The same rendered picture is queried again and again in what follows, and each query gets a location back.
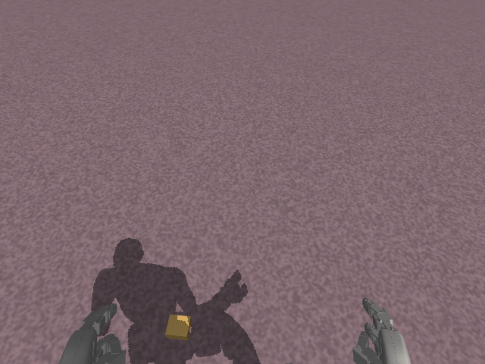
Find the small box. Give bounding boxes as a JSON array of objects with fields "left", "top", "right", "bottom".
[{"left": 165, "top": 315, "right": 192, "bottom": 340}]

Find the left robot hand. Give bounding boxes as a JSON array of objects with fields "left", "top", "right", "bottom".
[{"left": 59, "top": 303, "right": 126, "bottom": 364}]

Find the right robot hand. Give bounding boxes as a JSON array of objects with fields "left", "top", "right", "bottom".
[{"left": 352, "top": 298, "right": 411, "bottom": 364}]

